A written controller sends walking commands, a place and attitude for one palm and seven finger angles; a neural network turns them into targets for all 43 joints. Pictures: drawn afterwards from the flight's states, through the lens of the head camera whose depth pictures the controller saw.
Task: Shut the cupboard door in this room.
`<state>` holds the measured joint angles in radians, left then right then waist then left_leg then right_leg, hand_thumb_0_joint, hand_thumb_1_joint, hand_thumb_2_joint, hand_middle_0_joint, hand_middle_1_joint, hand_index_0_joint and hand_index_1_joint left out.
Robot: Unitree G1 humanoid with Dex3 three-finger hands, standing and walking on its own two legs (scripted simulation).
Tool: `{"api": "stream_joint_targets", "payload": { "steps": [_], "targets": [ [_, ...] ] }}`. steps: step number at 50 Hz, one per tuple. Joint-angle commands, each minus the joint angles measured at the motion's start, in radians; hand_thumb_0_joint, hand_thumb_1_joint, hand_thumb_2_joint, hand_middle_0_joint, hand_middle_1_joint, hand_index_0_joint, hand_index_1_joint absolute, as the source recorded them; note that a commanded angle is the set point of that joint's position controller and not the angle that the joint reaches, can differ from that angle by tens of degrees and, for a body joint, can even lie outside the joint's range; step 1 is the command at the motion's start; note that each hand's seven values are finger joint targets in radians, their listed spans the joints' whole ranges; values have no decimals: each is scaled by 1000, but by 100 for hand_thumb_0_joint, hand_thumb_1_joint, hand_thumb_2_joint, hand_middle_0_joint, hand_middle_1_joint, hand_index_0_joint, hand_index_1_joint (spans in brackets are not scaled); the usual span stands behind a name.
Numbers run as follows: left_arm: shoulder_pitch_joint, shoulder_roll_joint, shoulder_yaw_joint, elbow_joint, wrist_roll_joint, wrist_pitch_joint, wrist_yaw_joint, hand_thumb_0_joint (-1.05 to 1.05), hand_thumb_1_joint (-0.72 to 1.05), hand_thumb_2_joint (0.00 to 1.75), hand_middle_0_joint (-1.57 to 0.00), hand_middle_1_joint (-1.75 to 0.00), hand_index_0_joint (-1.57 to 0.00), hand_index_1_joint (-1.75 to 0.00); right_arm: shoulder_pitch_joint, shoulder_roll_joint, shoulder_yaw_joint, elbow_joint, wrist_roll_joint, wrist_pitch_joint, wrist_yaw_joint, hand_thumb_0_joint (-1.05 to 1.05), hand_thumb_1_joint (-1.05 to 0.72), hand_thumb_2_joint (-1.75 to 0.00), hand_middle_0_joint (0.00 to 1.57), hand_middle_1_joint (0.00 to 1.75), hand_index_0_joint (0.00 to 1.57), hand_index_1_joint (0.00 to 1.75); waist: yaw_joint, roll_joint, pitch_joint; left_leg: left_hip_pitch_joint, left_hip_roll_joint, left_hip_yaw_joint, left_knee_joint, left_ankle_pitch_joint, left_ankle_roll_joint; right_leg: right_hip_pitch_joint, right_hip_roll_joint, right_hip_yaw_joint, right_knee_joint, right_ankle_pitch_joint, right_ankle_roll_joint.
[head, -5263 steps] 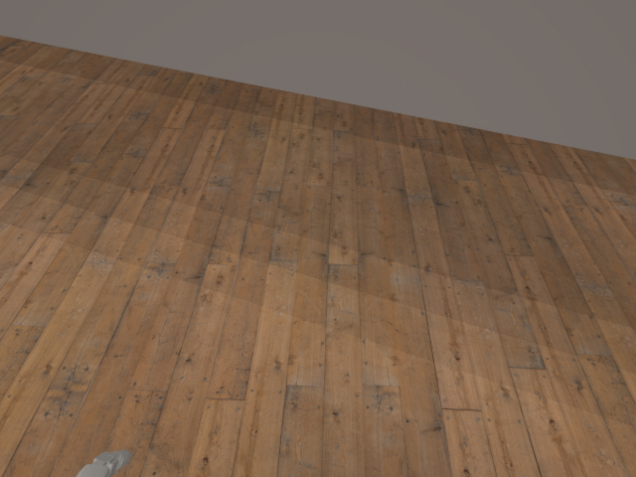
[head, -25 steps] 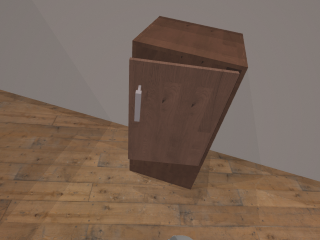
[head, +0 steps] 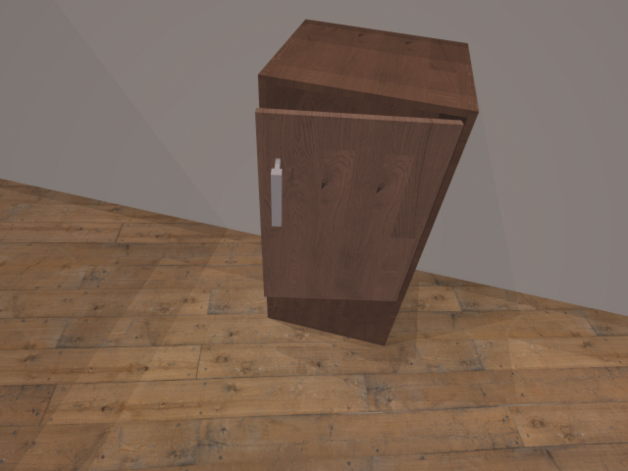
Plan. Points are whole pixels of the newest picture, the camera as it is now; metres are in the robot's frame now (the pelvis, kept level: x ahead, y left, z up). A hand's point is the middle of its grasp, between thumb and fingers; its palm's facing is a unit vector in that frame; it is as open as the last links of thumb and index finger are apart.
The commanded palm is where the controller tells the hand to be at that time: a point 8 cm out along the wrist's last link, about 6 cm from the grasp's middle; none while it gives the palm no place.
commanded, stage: come to a stop and stand still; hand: left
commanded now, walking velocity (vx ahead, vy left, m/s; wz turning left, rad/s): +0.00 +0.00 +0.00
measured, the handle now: (277, 192) +0.66 +0.10 -0.04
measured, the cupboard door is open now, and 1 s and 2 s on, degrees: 14 14 14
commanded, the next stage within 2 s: look again from close up in 0.10 s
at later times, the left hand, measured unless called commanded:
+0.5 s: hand out of the picture +0.00 +0.13 -0.18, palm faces +0.06 -0.99 -0.08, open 7.3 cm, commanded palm none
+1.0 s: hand out of the picture +0.03 +0.14 -0.18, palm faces +0.01 -0.99 -0.12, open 7.3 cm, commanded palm none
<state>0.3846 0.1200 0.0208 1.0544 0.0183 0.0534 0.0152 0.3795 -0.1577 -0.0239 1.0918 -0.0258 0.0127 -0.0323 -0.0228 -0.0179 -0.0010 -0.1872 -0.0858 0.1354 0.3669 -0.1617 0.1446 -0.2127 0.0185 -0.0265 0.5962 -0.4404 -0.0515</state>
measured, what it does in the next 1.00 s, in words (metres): steps on the spot: right foot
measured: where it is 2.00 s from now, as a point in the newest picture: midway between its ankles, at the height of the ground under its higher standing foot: outside the picture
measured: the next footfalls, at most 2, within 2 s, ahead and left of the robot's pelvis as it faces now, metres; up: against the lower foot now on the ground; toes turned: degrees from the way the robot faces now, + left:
right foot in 0.08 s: +0.04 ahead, -0.11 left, +0.00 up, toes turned -1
right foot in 1.44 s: +0.25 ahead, -0.24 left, +0.00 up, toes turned -5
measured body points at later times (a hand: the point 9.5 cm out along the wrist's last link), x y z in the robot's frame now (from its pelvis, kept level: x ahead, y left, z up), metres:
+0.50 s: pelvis +0.03 +0.00 +0.00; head +0.05 +0.03 +0.45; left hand -0.01 +0.19 -0.17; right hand +0.00 -0.19 -0.16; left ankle +0.04 +0.02 -0.74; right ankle +0.00 -0.11 -0.74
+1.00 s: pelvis +0.05 -0.01 +0.00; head +0.07 +0.00 +0.45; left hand +0.03 +0.19 -0.17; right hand +0.02 -0.22 -0.16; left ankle +0.04 +0.02 -0.74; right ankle +0.00 -0.13 -0.71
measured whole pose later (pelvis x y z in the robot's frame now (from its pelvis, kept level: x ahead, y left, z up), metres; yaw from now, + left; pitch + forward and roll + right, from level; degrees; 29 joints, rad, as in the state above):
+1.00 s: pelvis +0.05 -0.01 +0.00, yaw +0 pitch +0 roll +1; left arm 0.33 0.11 0.01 1.11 0.02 0.03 0.02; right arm 0.34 -0.12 0.00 1.13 -0.02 -0.04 -0.05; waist -0.03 -0.04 0.03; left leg -0.14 -0.12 0.14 0.34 -0.21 0.15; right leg -0.30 -0.02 0.00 0.80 -0.42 -0.04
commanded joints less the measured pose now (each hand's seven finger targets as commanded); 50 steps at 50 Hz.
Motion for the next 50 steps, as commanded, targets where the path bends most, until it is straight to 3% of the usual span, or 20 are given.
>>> {"api": "stream_joint_targets", "payload": {
  "steps": [1,3,4,6,7,8,9,12,15,17,21,23,25,28,39,42,44,47,48,50],
  "targets": [
    [121,20,5,-13,4,-23,6,0,90,90,-20,-30,-20,-30,-4,-122,-13,-38,5,-12,-10,0,-90,-90,20,30,20,30,42,64,134,-169,286,-328,-281,-491,-50,44,0,-16,-43,38,0],
    [154,9,1,7,6,-32,12,0,90,90,-20,-30,-20,-30,-12,-107,-9,-35,11,-8,-10,0,-90,-90,20,30,20,30,54,3,151,-226,251,-283,-236,-477,-82,131,-14,-2,-197,96,-1],
    [170,20,1,15,6,-37,17,0,90,90,-20,-30,-20,-30,-13,-93,-5,-34,14,-7,-8,0,-90,-90,20,30,20,30,52,-24,160,-242,210,-252,-191,-453,-104,140,-46,55,-250,70,-12],
    [156,52,-2,15,4,-46,26,0,90,90,-20,-30,-20,-30,-3,-53,8,-39,19,0,-4,0,-90,-90,20,30,20,30,25,-102,194,-176,112,-175,-21,-334,-122,-43,-175,258,-384,-164,-72],
    [97,67,-3,6,-4,-57,28,0,90,90,-20,-30,-20,-30,11,-41,11,-37,19,6,-2,0,-90,-90,20,30,20,30,-6,-161,210,-98,101,-143,78,-237,-122,-164,-224,311,-459,-287,-96],
    [51,65,-5,-5,-10,-65,31,0,90,90,-20,-30,-20,-30,29,-31,14,-22,15,8,-1,0,-90,-90,20,30,20,30,-23,-156,205,-10,101,-139,162,-163,-119,-250,-239,327,-495,-294,-101],
    [28,62,-8,-13,-14,-71,33,0,90,90,-20,-30,-20,-30,53,-16,18,-13,16,7,0,0,-90,-90,20,30,20,30,-36,-121,199,31,108,-145,177,-132,-115,-287,-226,306,-483,-249,-96],
    [47,27,-26,8,-14,-87,27,0,90,90,-20,-30,-20,-30,78,-5,28,5,20,-15,-3,0,-90,-90,20,30,20,30,-30,5,149,53,159,-178,45,-84,-99,-204,-135,170,-336,22,-48],
    [91,22,-26,22,-7,-67,24,0,90,90,-20,-30,-20,-30,44,-46,20,4,13,-23,-10,0,-90,-90,20,30,20,30,6,117,161,-89,233,-318,-140,-346,-83,-95,-67,94,-213,86,-20],
    [110,23,-25,34,1,-59,24,0,90,90,-20,-30,-20,-30,31,-65,16,0,18,-28,-17,0,-90,-90,20,30,20,30,27,128,162,-99,274,-391,-215,-351,-79,-70,-52,53,-138,143,-5],
    [109,12,-27,46,-4,-61,28,0,90,90,-20,-30,-20,-30,38,-43,21,6,21,-41,-25,0,-90,-90,20,30,20,30,32,39,87,10,274,-354,-175,-86,-95,-56,-76,61,-161,199,6],
    [95,15,-26,49,-10,-66,33,0,90,90,-20,-30,-20,-30,53,-35,23,13,20,-47,-29,0,-90,-90,20,30,20,30,27,17,26,90,265,-317,-118,183,-125,-34,-81,62,-173,240,7],
    [90,16,-25,52,-16,-67,38,0,90,90,-20,-30,-20,-30,66,-34,27,25,20,-50,-32,0,-90,-90,20,30,20,30,26,15,-3,141,253,-277,-63,407,-155,-13,-85,63,-177,260,9],
    [73,20,-20,50,-20,-63,42,0,90,90,-20,-30,-20,-30,66,-32,32,37,20,-50,-36,0,-90,-90,20,30,20,30,27,28,9,159,246,-254,-31,557,-156,2,-87,62,-175,272,9],
    [37,40,-18,44,-17,-52,37,0,90,90,-20,-30,-20,-30,26,-38,33,42,18,-38,-27,0,-90,-90,20,30,20,30,30,8,97,64,232,-268,-109,183,-139,3,-105,82,-205,227,6],
    [19,41,-18,40,-6,-48,28,0,90,90,-20,-30,-20,-30,47,-62,22,49,11,-33,-24,0,-90,-90,20,30,20,30,9,-19,104,54,267,-328,-175,-199,-101,-39,-73,49,-137,103,4],
    [-4,42,-15,23,4,-43,19,0,90,90,-20,-30,-20,-30,61,-87,9,48,7,-32,-24,0,-90,-90,20,30,20,30,-7,23,136,86,324,-414,-233,-347,-66,-163,-47,27,-10,20,8],
    [-58,64,-4,-10,12,-47,9,0,90,90,-20,-30,-20,-30,125,-87,7,47,3,-46,-27,0,-90,-90,20,30,20,30,-31,26,126,180,407,-498,-230,-226,0,-354,-76,70,267,-24,7],
    [-65,65,1,-12,11,-52,6,0,90,90,-20,-30,-20,-30,119,-83,5,42,2,-53,-26,0,-90,-90,20,30,20,30,-30,-20,105,193,419,-480,-216,-158,4,-377,-89,81,311,-3,9],
    [-70,51,5,-16,9,-54,-1,0,90,90,-20,-30,-20,-30,98,-84,4,28,3,-62,-23,0,-90,-90,20,30,20,30,-19,-36,97,163,406,-417,-218,-117,10,-374,-104,73,352,49,19]
  ]
}}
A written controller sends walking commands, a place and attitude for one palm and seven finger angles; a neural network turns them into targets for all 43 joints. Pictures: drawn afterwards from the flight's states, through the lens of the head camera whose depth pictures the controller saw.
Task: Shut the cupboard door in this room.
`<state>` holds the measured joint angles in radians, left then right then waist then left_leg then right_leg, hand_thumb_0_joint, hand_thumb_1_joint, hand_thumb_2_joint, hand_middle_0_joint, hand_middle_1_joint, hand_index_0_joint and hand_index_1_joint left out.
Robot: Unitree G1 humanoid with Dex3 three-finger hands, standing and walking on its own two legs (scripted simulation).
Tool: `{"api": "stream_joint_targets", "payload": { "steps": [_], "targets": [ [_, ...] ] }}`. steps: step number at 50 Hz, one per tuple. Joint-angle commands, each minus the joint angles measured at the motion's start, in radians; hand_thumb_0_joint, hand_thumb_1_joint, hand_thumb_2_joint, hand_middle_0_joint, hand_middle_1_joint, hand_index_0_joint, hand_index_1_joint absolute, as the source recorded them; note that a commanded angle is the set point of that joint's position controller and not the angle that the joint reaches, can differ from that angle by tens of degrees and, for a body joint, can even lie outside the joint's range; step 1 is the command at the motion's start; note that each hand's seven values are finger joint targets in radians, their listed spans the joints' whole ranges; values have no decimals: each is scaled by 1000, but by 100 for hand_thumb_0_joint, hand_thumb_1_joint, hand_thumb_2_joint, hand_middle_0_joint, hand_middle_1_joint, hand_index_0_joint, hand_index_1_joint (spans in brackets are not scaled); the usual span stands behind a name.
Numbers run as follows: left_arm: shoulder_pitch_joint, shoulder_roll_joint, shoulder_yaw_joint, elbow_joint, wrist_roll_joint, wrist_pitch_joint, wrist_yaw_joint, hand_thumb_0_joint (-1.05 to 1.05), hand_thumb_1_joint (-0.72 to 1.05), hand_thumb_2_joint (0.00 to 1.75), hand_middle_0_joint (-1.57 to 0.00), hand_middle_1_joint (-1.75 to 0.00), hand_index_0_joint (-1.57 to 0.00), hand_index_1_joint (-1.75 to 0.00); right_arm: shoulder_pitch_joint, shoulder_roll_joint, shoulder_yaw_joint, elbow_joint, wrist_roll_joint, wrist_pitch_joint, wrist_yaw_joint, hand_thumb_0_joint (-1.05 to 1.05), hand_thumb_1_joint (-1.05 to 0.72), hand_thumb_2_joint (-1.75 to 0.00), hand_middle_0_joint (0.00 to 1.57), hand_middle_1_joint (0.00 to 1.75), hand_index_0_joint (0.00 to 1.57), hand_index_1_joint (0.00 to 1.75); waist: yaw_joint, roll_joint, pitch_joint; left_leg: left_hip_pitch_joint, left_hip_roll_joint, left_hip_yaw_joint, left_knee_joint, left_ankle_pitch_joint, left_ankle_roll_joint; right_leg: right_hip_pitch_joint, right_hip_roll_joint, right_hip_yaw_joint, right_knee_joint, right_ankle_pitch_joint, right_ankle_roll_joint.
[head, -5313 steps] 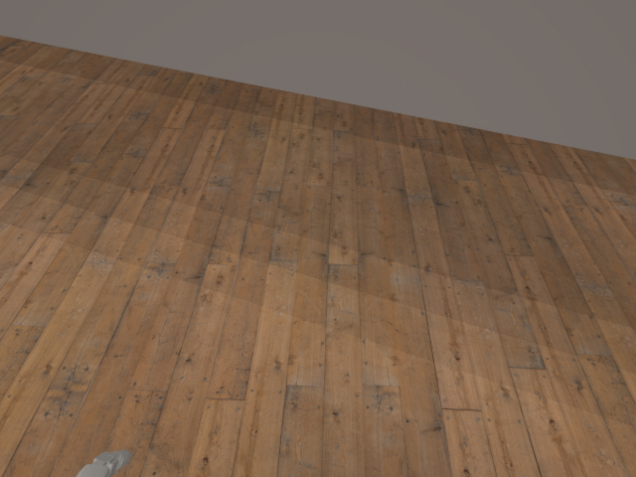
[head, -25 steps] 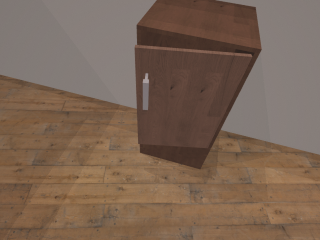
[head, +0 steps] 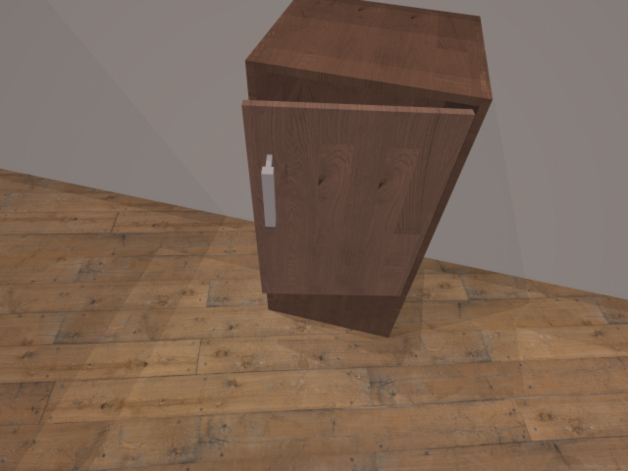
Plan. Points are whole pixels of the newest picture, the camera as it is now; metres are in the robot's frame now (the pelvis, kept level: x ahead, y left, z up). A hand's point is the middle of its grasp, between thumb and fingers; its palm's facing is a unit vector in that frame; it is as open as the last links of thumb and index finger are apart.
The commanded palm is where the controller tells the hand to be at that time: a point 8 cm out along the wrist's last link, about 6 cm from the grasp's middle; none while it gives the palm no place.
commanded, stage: shuffle to correct the standing spot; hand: left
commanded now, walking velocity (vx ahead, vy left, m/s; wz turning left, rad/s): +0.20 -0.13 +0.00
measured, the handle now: (270, 191) +0.61 +0.11 -0.04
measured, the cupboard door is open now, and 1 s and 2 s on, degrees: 14 14 14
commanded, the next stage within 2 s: come to a stop and stand still in 0.54 s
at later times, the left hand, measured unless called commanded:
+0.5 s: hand (275, 454) +0.18 +0.06 -0.18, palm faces +0.04 -0.99 -0.17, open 7.3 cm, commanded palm none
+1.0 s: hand (277, 449) +0.19 +0.06 -0.18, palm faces +0.09 -0.98 -0.16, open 7.3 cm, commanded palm none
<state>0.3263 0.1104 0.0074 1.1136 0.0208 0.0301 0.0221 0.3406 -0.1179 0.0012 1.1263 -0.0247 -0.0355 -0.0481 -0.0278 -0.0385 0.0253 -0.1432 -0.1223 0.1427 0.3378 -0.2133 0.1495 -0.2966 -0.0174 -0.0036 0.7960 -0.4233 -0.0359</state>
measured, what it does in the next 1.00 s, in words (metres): walks ahead: right foot, then left foot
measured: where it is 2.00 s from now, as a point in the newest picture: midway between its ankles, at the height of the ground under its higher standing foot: outside the picture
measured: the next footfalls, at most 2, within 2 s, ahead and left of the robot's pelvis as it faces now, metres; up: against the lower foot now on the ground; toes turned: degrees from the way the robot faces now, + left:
right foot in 0.44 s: +0.20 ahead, -0.23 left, +0.00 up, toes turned -5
left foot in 0.76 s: +0.28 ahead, -0.02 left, +0.00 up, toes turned +6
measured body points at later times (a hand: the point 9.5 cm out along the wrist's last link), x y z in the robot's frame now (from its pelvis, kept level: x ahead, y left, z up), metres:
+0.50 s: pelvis +0.11 -0.11 -0.01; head +0.15 -0.11 +0.43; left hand +0.18 +0.11 -0.17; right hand +0.03 -0.33 -0.17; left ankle +0.00 +0.00 -0.69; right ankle +0.16 -0.22 -0.74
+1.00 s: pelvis +0.19 -0.11 +0.00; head +0.24 -0.09 +0.44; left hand +0.19 +0.11 -0.17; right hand +0.31 -0.31 -0.15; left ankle +0.24 -0.03 -0.74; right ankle +0.15 -0.23 -0.72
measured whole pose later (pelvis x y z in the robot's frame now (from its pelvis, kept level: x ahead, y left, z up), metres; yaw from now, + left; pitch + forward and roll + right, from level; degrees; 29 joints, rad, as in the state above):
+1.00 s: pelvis +0.19 -0.11 +0.00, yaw +0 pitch +0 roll +0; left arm 0.26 0.15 0.02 1.02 0.01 0.04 0.04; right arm 0.09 -0.09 -0.01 0.97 -0.01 0.00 -0.04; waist 0.05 -0.05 0.11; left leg -0.29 -0.02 0.12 0.47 -0.18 0.07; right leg -0.25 -0.04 -0.03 0.70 -0.47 0.02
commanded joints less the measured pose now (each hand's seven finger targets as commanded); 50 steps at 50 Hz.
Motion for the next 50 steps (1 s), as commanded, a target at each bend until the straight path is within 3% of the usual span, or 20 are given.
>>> {"api": "stream_joint_targets", "payload": {
  "steps": [1,8,15,17,19,20,21,22,23,25,28,30,33,36,37,39,40,42,47,50],
  "targets": [
    [-10,56,21,-75,6,-28,-12,0,90,90,-20,-30,-20,-30,131,-124,-23,-8,3,-17,-6,0,-90,-90,20,30,20,30,-10,5,71,108,428,-393,-196,-61,2,-293,-71,43,167,65,9],
    [-94,56,34,-111,5,-23,-37,0,90,90,-20,-30,-20,-30,171,-113,-23,-4,0,-26,1,0,-90,-90,20,30,20,30,-11,112,160,28,382,-277,-220,-18,26,-361,-98,-16,154,197,27],
    [-195,61,34,-157,-4,-39,-47,0,90,90,-20,-30,-20,-30,174,-139,-41,-17,-12,-17,9,0,-90,-90,20,30,20,30,-27,165,111,33,365,-201,-134,125,20,-230,-67,-89,-90,185,21],
    [-177,75,37,-158,-4,-47,-46,0,90,90,-20,-30,-20,-30,154,-149,-46,-26,-13,-11,12,0,-90,-90,20,30,20,30,-16,173,96,-7,365,-191,-88,112,7,-120,-43,-107,-174,173,15],
    [-27,107,48,-114,-3,-64,-42,0,90,90,-20,-30,-20,-30,139,-146,-46,-26,-6,-8,16,0,-90,-90,20,30,20,30,53,96,10,-41,302,-131,79,130,-41,122,-4,-123,-318,241,11],
    [82,157,57,-74,-1,-76,-34,0,90,90,-20,-30,-20,-30,149,-127,-43,-26,4,-11,24,0,-90,-90,20,30,20,30,98,6,-58,-152,258,-94,251,84,-72,328,-62,-39,-336,259,-13],
    [195,245,75,-47,4,-82,-20,0,90,90,-20,-30,-20,-30,181,-72,-35,-52,13,-17,31,0,-90,-90,20,30,20,30,125,-239,-169,-356,139,-1,507,-225,-117,537,-295,265,-394,281,-94],
    [226,304,78,-53,-8,-74,-10,0,90,90,-20,-30,-20,-30,135,-87,-34,-89,13,0,32,0,-90,-90,20,30,20,30,131,-278,-163,-451,106,-48,774,-488,-120,481,-421,455,-527,226,-175],
    [177,271,75,-65,-11,-68,-5,0,90,90,-20,-30,-20,-30,74,-85,-42,-106,6,5,34,0,-90,-90,20,30,20,30,122,-168,-45,-528,151,-104,898,-421,-116,380,-409,435,-562,125,-210],
    [31,187,57,-103,-6,-73,-5,0,90,90,-20,-30,-20,-30,37,-81,-51,-101,0,9,47,0,-90,-90,20,30,20,30,58,-167,41,-498,209,-124,953,-250,-118,129,-337,358,-627,-99,-170],
    [-40,125,48,-136,6,-92,5,0,90,90,-20,-30,-20,-30,42,-45,-48,-98,-4,19,52,0,-90,-90,20,30,20,30,1,-56,47,-365,230,-106,775,-147,-151,-2,-279,128,-624,203,-150],
    [-26,141,45,-132,5,-98,2,0,90,90,-20,-30,-20,-30,25,-28,-41,-102,0,19,55,0,-90,-90,20,30,20,30,6,-49,28,-298,210,-73,601,-118,-165,6,-248,67,-603,350,-153],
    [5,175,51,-118,5,-100,-3,0,90,90,-20,-30,-20,-30,-28,-25,-36,-125,6,3,56,0,-90,-90,20,30,20,30,31,-46,1,-236,183,-54,392,-98,-176,75,-252,72,-548,454,-165],
    [-17,153,36,-109,-7,-83,0,0,90,90,-20,-30,-20,-30,-18,-42,-21,-105,11,-3,38,0,-90,-90,20,30,20,30,20,-43,-19,-45,154,-64,118,94,-197,69,-186,29,-437,544,-93],
    [-5,133,29,-112,-4,-77,2,0,90,90,-20,-30,-20,-30,-1,-73,-26,-105,13,-10,35,0,-90,-90,20,30,20,30,23,9,-34,15,192,-99,83,244,-188,61,-148,20,-375,515,-56],
    [40,96,20,-108,-15,-59,13,0,90,90,-20,-30,-20,-30,-39,-161,-31,-124,13,-9,18,0,-90,-90,20,30,20,30,52,164,-79,26,365,-226,91,654,-102,83,-80,-20,-353,246,17],
    [46,93,18,-110,-8,-47,22,0,90,90,-20,-30,-20,-30,-70,-170,-38,-136,12,7,16,0,-90,-90,20,30,20,30,55,130,-20,-30,370,-212,92,593,-88,88,-72,-17,-373,168,25],
    [52,110,17,-98,-6,-29,23,0,90,90,-20,-30,-20,-30,-119,-150,-30,-143,19,11,4,0,-90,-90,20,30,20,30,62,239,16,-44,354,-253,34,655,-72,85,-73,-26,-325,168,41],
    [49,138,32,-123,-8,-9,23,0,90,90,-20,-30,-20,-30,-117,-185,-57,-169,16,32,-9,0,-90,-90,20,30,20,30,38,181,-92,120,434,-290,47,900,20,-25,-47,-9,-66,-75,50],
    [41,121,48,-146,-9,4,26,0,90,90,-20,-30,-20,-30,-132,-208,-76,-187,9,48,-11,0,-90,-90,20,30,20,30,28,112,-146,128,473,-293,75,877,77,-84,-27,27,119,-134,53]
  ]
}}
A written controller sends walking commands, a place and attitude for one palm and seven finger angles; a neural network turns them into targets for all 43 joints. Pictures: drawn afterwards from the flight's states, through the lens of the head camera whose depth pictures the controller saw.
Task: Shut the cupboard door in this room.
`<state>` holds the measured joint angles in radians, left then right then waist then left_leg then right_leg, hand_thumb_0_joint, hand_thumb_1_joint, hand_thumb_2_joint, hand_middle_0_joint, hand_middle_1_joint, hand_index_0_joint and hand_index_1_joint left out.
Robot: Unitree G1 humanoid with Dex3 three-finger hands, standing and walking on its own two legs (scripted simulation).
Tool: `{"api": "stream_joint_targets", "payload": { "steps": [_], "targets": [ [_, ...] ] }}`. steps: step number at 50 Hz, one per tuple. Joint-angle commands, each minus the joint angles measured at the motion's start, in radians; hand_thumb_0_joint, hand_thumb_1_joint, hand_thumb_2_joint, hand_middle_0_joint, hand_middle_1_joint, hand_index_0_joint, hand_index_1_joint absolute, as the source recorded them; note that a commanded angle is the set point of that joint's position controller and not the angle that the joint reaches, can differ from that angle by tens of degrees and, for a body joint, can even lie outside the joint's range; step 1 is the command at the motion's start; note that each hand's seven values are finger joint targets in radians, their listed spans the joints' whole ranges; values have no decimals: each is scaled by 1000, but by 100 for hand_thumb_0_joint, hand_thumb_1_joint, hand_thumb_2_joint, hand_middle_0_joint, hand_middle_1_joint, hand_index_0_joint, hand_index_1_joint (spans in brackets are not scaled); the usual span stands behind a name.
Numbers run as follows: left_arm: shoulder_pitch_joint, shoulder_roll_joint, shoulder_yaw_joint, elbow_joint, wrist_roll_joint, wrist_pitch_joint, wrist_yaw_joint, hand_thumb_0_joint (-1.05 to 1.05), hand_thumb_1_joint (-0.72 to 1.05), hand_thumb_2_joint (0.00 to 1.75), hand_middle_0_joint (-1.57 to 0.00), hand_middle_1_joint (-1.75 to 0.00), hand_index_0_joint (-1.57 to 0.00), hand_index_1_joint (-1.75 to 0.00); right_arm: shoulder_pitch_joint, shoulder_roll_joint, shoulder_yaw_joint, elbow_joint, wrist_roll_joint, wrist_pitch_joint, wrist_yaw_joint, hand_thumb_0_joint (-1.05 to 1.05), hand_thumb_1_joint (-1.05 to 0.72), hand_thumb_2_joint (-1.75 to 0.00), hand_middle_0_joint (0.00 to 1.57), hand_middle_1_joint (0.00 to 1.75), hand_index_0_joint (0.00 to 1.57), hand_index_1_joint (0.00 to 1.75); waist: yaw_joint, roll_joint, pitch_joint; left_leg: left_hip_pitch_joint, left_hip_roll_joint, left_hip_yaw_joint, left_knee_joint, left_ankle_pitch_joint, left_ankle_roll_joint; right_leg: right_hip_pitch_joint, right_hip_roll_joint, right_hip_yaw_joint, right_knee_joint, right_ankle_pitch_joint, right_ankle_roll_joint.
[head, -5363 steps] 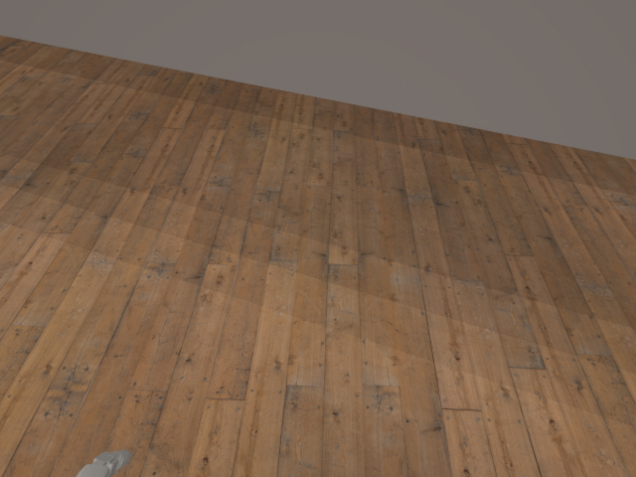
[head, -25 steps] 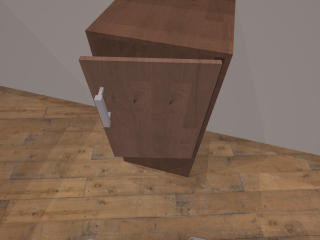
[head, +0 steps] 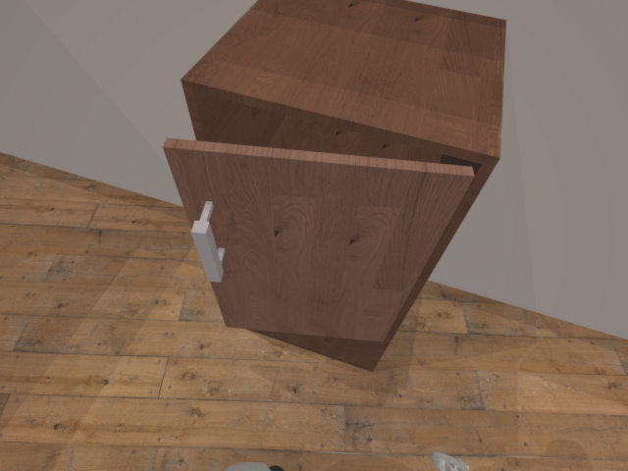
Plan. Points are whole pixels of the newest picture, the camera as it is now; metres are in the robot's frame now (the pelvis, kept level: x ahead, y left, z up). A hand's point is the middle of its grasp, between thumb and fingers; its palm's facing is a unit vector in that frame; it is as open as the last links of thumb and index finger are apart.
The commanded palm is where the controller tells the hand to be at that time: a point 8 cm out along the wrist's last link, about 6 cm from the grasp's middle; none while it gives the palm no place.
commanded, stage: come to a stop and stand still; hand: left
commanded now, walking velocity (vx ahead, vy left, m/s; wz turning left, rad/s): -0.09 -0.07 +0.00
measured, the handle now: (212, 243) +0.42 +0.21 -0.04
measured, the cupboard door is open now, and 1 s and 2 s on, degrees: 14 14 14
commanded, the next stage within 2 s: look again from close up in 1.40 s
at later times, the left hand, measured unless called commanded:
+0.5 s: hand out of the picture +0.00 +0.15 -0.17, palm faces +0.08 -0.97 -0.21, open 7.3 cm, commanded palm none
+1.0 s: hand out of the picture -0.02 +0.15 -0.18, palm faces +0.03 -0.98 -0.18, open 7.3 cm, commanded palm none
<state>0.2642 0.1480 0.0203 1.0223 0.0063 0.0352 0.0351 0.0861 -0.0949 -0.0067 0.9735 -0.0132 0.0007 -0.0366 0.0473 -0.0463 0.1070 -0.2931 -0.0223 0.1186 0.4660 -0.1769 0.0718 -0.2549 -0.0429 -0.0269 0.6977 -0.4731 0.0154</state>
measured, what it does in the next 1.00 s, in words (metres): steps on the spot: right foot, then left foot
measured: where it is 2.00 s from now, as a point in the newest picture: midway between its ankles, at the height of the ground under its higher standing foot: outside the picture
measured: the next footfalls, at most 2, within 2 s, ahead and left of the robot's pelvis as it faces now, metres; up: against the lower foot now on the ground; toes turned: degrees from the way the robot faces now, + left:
right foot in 0.18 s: +0.03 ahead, -0.11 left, +0.00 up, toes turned +2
left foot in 0.52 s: +0.00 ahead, +0.06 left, +0.00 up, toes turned +6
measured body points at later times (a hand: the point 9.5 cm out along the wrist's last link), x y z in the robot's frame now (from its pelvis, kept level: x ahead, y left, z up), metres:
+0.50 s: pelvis -0.04 -0.04 -0.01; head -0.07 -0.03 +0.44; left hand +0.00 +0.20 -0.16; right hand -0.02 -0.30 -0.14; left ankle -0.04 +0.05 -0.73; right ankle -0.05 -0.15 -0.74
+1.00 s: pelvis -0.02 -0.02 +0.00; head -0.01 -0.01 +0.45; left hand -0.02 +0.20 -0.16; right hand -0.02 -0.23 -0.15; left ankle -0.04 +0.05 -0.74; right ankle -0.03 -0.12 -0.74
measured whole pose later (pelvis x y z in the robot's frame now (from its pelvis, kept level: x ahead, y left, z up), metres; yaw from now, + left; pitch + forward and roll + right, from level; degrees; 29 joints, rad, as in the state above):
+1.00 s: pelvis -0.02 -0.02 +0.00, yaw +1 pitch +0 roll +0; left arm 0.31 0.15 -0.01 1.07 0.01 0.00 0.04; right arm 0.33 -0.13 0.01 1.09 -0.01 -0.02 -0.02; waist 0.00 -0.02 0.00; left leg -0.18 -0.03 0.12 0.45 -0.28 0.07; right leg -0.19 0.00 -0.06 0.48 -0.28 -0.02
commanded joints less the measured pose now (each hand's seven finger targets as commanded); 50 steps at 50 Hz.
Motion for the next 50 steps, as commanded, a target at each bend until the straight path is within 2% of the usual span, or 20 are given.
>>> {"api": "stream_joint_targets", "payload": {
  "steps": [1,5,6,7,9,10,11,13,16,21,24,25,27,29,34,36,38,39,41,50],
  "targets": [
    [98,74,37,-64,6,1,14,0,90,90,-20,-30,-20,-30,114,-230,-70,-39,-5,15,-21,0,-90,-90,20,30,20,30,-49,114,-234,266,368,-261,-52,795,157,-132,3,52,247,-78,3],
    [98,41,35,-83,8,0,9,0,90,90,-20,-30,-20,-30,88,-213,-74,-48,-12,18,-7,0,-90,-90,20,30,20,30,-39,124,-233,142,328,-230,-85,496,120,-32,2,12,110,-22,1],
    [167,122,24,-42,12,-19,24,0,90,90,-20,-30,-20,-30,98,-309,-95,-65,6,-2,6,0,-90,-90,20,30,20,30,-34,94,-373,272,300,-250,79,614,53,-72,1,47,-7,47,-13],
    [197,115,24,-53,15,-43,25,0,90,90,-20,-30,-20,-30,43,-295,-82,-95,6,-5,10,0,-90,-90,20,30,20,30,2,128,-305,252,258,-206,137,549,26,-34,-12,30,-256,240,-15],
    [104,156,21,-109,21,-62,25,0,90,90,-20,-30,-20,-30,88,-135,-47,-106,2,6,35,0,-90,-90,20,30,20,30,-34,-147,-190,-70,57,-67,207,-148,-68,56,-180,247,-344,407,-94],
    [67,190,11,-120,23,-74,24,0,90,90,-20,-30,-20,-30,75,-135,-42,-116,-5,13,44,0,-90,-90,20,30,20,30,-45,-107,-148,-78,40,-76,280,-261,-86,-1,-229,275,-379,299,-143],
    [36,211,7,-136,29,-74,18,0,90,90,-20,-30,-20,-30,81,-135,-50,-121,-8,18,54,0,-90,-90,20,30,20,30,-59,-8,-89,-50,22,-67,330,-253,-94,-91,-216,256,-405,180,-162],
    [38,198,16,-126,23,-82,18,0,90,90,-20,-30,-20,-30,83,-161,-48,-117,-12,31,58,0,-90,-90,20,30,20,30,-49,-146,-3,-191,36,-100,446,-227,-92,-48,-216,294,-422,247,-161],
    [-2,234,34,-153,26,-70,13,0,90,90,-20,-30,-20,-30,129,-206,-60,-119,-12,40,66,0,-90,-90,20,30,20,30,-58,-137,59,-221,62,-107,511,-188,-93,-108,-236,293,-486,-58,-180],
    [17,281,61,-152,29,-56,10,0,90,90,-20,-30,-20,-30,171,-190,-51,-121,-9,24,66,0,-90,-90,20,30,20,30,-28,-64,31,-126,40,-60,283,-244,-90,-69,-244,260,-456,-45,-198],
    [12,256,53,-140,20,-41,6,0,90,90,-20,-30,-20,-30,288,-162,-33,-68,-10,6,53,0,-90,-90,20,30,20,30,-62,-31,-23,102,-1,-23,22,-147,-80,-131,-155,152,-328,-35,-135],
    [14,225,42,-137,16,-35,3,0,90,90,-20,-30,-20,-30,335,-179,-33,-50,-11,0,48,0,-90,-90,20,30,20,30,-76,42,-41,169,24,-50,-34,-149,-70,-166,-104,104,-242,-49,-106],
    [53,118,14,-151,14,-29,-2,0,90,90,-20,-30,-20,-30,390,-280,-48,-54,-17,-3,32,0,-90,-90,20,30,20,30,-69,323,-73,150,279,-389,-190,-114,62,-237,48,-68,48,-105,-29],
    [-4,133,7,-139,18,-29,0,0,90,90,-20,-30,-20,-30,329,-242,-32,-53,-18,-8,20,0,-90,-90,20,30,20,30,-64,270,-27,71,281,-433,-247,-117,123,-236,25,7,207,-94,-49],
    [31,84,-7,-94,10,-34,-16,0,90,90,-20,-30,-20,-30,253,-217,-14,-47,-15,-21,15,0,-90,-90,20,30,20,30,-26,82,-59,12,231,-255,-198,17,100,-59,3,-16,8,42,-41],
    [70,81,-9,-69,10,-43,-11,0,90,90,-20,-30,-20,-30,256,-209,-12,-28,-6,-22,13,0,-90,-90,20,30,20,30,-13,48,-78,-16,206,-215,-135,-22,64,66,2,-11,-200,174,-36],
    [86,119,-9,-49,9,-56,-3,0,90,90,-20,-30,-20,-30,258,-168,-3,-15,4,-24,15,0,-90,-90,20,30,20,30,-26,-42,-74,-72,126,-154,-73,-102,-9,126,-90,152,-324,225,-77],
    [82,137,-11,-45,7,-60,-2,0,90,90,-20,-30,-20,-30,264,-153,1,-9,4,-23,17,0,-90,-90,20,30,20,30,-41,-59,-66,-42,89,-121,-58,-137,-34,79,-151,202,-356,233,-108],
    [36,138,-12,-45,3,-60,-1,0,90,90,-20,-30,-20,-30,289,-142,1,22,0,-14,18,0,-90,-90,20,30,20,30,-67,-96,-38,45,82,-118,-64,-149,-44,-41,-120,179,-363,106,-110],
    [98,86,-22,16,3,-60,9,0,90,90,-20,-30,-20,-30,290,-135,10,95,4,-39,3,0,-90,-90,20,30,20,30,-44,86,-86,123,140,-140,-107,169,-20,75,-61,72,-280,391,-66]
  ]
}}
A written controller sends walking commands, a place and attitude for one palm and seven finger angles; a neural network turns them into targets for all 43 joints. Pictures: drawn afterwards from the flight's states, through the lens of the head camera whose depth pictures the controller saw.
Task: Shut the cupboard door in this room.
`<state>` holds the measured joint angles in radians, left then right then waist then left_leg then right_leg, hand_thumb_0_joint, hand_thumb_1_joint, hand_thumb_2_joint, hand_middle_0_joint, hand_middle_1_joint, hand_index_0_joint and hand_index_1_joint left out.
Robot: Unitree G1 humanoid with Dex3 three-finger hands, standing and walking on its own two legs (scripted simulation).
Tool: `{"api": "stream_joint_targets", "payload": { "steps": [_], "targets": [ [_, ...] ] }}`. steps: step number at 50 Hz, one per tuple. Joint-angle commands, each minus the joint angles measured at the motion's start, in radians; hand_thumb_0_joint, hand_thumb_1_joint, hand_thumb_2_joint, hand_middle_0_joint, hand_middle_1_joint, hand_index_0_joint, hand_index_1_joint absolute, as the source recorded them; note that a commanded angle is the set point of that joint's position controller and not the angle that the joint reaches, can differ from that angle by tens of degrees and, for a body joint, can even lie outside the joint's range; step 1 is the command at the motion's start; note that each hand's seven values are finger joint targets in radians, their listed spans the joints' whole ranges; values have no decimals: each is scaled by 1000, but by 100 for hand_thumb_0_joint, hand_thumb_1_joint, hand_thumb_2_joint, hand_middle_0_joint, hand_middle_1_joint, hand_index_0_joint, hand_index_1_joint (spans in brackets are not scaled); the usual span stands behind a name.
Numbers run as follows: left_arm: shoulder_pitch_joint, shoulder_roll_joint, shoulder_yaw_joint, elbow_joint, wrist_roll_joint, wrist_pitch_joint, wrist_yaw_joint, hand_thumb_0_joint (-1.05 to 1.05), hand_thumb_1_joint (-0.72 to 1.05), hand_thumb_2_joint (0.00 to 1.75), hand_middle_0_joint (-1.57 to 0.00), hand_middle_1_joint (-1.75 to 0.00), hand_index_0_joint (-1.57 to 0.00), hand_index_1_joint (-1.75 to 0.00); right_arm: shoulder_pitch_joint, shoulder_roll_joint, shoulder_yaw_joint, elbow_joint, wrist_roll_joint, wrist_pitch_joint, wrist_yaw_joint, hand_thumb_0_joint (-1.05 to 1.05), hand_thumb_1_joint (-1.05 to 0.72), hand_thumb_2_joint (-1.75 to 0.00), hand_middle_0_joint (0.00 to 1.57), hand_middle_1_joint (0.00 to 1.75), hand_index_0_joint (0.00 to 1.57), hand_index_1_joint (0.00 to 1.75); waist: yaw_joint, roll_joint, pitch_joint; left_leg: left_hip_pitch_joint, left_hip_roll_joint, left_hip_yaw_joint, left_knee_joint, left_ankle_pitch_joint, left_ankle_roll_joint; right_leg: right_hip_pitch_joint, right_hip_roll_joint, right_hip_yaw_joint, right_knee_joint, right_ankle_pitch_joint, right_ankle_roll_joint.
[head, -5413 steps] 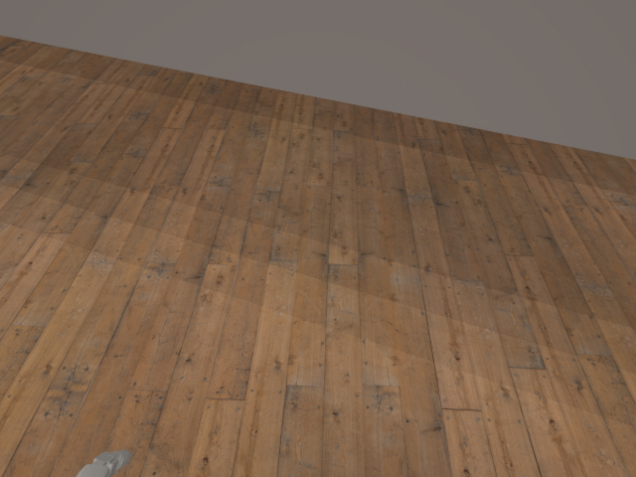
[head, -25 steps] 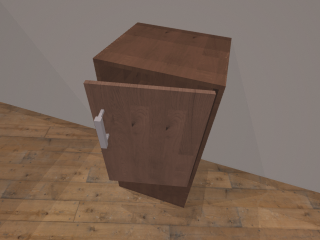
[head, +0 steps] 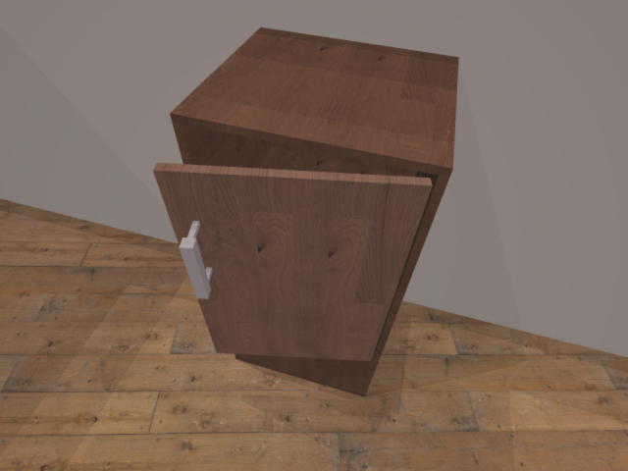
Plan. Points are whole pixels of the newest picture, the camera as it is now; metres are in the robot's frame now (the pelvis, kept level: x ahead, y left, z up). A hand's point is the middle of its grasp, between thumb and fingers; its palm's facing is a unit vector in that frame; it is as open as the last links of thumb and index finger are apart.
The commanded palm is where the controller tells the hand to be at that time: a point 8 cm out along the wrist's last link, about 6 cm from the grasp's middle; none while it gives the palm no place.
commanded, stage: come to a stop and stand still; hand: left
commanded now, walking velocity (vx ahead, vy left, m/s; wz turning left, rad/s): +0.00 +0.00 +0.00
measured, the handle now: (199, 260) +0.44 +0.22 -0.04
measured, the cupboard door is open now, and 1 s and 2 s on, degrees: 14 14 14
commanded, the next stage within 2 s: look again from close up in 0.40 s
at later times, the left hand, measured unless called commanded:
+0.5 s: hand out of the picture +0.00 +0.17 -0.18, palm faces +0.04 -0.99 -0.16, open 7.3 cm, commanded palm none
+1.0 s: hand out of the picture -0.02 +0.16 -0.18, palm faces +0.04 -0.99 -0.12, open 7.3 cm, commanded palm none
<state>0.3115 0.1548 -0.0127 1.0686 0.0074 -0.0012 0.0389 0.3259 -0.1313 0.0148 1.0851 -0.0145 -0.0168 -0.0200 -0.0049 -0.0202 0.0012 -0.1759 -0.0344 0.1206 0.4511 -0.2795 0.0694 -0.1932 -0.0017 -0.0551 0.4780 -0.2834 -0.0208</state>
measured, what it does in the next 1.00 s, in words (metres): stands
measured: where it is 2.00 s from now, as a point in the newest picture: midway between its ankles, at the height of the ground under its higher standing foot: outside the picture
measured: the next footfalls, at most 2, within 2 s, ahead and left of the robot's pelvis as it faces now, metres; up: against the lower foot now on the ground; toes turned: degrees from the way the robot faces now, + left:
none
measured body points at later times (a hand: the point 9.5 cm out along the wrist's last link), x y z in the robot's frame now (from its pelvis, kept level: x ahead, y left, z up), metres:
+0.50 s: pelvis +0.01 +0.01 +0.00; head +0.02 +0.02 +0.45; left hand +0.00 +0.22 -0.16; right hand +0.01 -0.20 -0.16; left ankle -0.02 +0.07 -0.74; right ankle -0.02 -0.10 -0.74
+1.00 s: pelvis +0.01 +0.01 +0.00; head +0.02 +0.03 +0.45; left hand -0.02 +0.21 -0.17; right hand -0.02 -0.19 -0.15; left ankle -0.02 +0.07 -0.74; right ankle -0.02 -0.10 -0.74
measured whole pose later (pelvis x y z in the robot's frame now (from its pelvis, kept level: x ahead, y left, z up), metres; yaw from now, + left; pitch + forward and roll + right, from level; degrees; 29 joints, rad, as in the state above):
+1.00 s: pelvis +0.01 +0.01 +0.00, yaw +0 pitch -1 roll +0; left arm 0.32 0.11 -0.02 1.14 0.01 -0.01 0.04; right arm 0.32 -0.10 0.02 1.16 -0.01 -0.03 -0.04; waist 0.00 -0.03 0.04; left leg -0.11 -0.06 0.12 0.37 -0.25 0.09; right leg -0.13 -0.02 -0.05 0.41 -0.26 0.00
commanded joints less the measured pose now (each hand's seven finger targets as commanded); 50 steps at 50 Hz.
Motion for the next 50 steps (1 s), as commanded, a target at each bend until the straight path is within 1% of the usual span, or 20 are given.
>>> {"api": "stream_joint_targets", "payload": {
  "steps": [1,2,4,6,8,10,11,12,18,21,23,26,28,31,32,35,41,42,46,50],
  "targets": [
    [50,80,11,-26,2,-24,5,0,90,90,-20,-30,-20,-30,54,-98,-12,-14,5,-21,-16,0,-90,-90,20,30,20,30,6,51,19,12,153,-143,-89,295,-18,20,-101,97,-58,214,-29],
    [49,76,12,-21,4,-23,6,0,90,90,-20,-30,-20,-30,54,-97,-13,-10,6,-22,-18,0,-90,-90,20,30,20,30,6,58,21,26,157,-139,-87,346,-17,21,-100,90,-52,235,-27],
    [52,73,10,-9,3,-22,6,0,90,90,-20,-30,-20,-30,53,-98,-11,-1,7,-21,-22,0,-90,-90,20,30,20,30,7,64,22,33,157,-138,-84,371,-18,28,-103,87,-56,241,-24],
    [51,71,9,1,3,-19,6,0,90,90,-20,-30,-20,-30,51,-98,-10,6,6,-20,-24,0,-90,-90,20,30,20,30,5,52,38,32,157,-140,-89,362,-19,31,-103,86,-60,237,-24],
    [56,67,10,8,4,-19,8,0,90,90,-20,-30,-20,-30,52,-100,-10,11,6,-20,-27,0,-90,-90,20,30,20,30,7,41,33,52,159,-138,-81,416,-18,37,-104,79,-56,269,-20],
    [54,65,9,14,3,-18,9,0,90,90,-20,-30,-20,-30,50,-99,-11,17,6,-18,-28,0,-90,-90,20,30,20,30,5,43,42,51,158,-140,-88,403,-21,41,-107,80,-60,266,-21],
    [57,66,8,17,3,-17,9,0,90,90,-20,-30,-20,-30,46,-100,-10,18,7,-16,-28,0,-90,-90,20,30,20,30,7,27,50,50,157,-141,-90,382,-20,40,-107,82,-67,259,-19],
    [57,62,9,18,5,-17,9,0,90,90,-20,-30,-20,-30,47,-95,-11,20,6,-17,-28,0,-90,-90,20,30,20,30,6,21,56,50,158,-139,-92,401,-19,40,-107,80,-65,277,-20],
    [58,56,7,28,4,-15,11,0,90,90,-20,-30,-20,-30,44,-96,-8,32,5,-15,-29,0,-90,-90,20,30,20,30,6,10,76,48,156,-143,-111,365,-21,41,-109,80,-78,250,-17],
    [60,54,8,32,3,-14,10,0,90,90,-20,-30,-20,-30,43,-94,-6,37,5,-15,-29,0,-90,-90,20,30,20,30,9,15,83,47,155,-149,-127,330,-21,39,-110,83,-90,212,-16],
    [63,52,7,33,3,-13,11,0,90,90,-20,-30,-20,-30,47,-92,-6,40,5,-16,-29,0,-90,-90,20,30,20,30,9,19,84,52,155,-148,-127,347,-20,41,-109,82,-90,219,-15],
    [67,48,6,39,2,-14,10,0,90,90,-20,-30,-20,-30,46,-87,-6,44,5,-16,-29,0,-90,-90,20,30,20,30,11,13,82,49,154,-149,-137,296,-20,41,-111,87,-104,197,-15],
    [65,51,7,37,3,-15,10,0,90,90,-20,-30,-20,-30,52,-84,-5,46,6,-17,-28,0,-90,-90,20,30,20,30,10,16,82,47,153,-148,-137,304,-20,48,-112,85,-103,208,-16],
    [69,45,6,42,3,-16,10,0,90,90,-20,-30,-20,-30,54,-79,-6,48,6,-17,-28,0,-90,-90,20,30,20,30,9,10,93,39,152,-150,-147,261,-21,40,-112,91,-114,191,-17],
    [72,44,7,41,4,-16,10,0,90,90,-20,-30,-20,-30,59,-75,-6,48,6,-17,-28,0,-90,-90,20,30,20,30,10,7,89,42,153,-150,-146,278,-20,44,-112,88,-111,202,-16],
    [75,37,5,45,2,-15,11,0,90,90,-20,-30,-20,-30,62,-74,-5,53,6,-18,-28,0,-90,-90,20,30,20,30,9,22,95,39,152,-152,-155,256,-21,36,-110,90,-115,175,-16],
    [83,28,5,51,3,-17,10,0,90,90,-20,-30,-20,-30,70,-64,-5,57,6,-17,-28,0,-90,-90,20,30,20,30,9,24,108,24,151,-152,-167,207,-23,26,-109,93,-124,151,-15],
    [85,29,5,50,4,-17,10,0,90,90,-20,-30,-20,-30,73,-61,-5,57,7,-18,-28,0,-90,-90,20,30,20,30,10,13,112,23,152,-155,-168,209,-21,26,-107,93,-122,154,-14],
    [91,24,4,53,3,-18,11,0,90,90,-20,-30,-20,-30,76,-61,-5,57,6,-20,-28,0,-90,-90,20,30,20,30,10,14,94,34,151,-155,-165,217,-21,28,-110,96,-124,161,-15],
    [91,20,4,54,3,-19,12,0,90,90,-20,-30,-20,-30,85,-59,-6,59,5,-22,-30,0,-90,-90,20,30,20,30,9,24,87,43,154,-152,-161,264,-22,31,-108,94,-115,176,-14]
  ]
}}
